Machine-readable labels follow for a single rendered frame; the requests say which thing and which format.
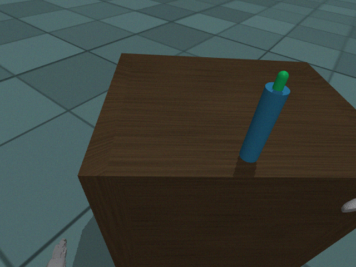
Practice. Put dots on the right robot hand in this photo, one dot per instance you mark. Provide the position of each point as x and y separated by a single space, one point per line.
349 206

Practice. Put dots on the bottle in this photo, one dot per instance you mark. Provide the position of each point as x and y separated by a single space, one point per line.
266 114

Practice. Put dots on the left robot hand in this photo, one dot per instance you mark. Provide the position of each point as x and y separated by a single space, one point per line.
59 255

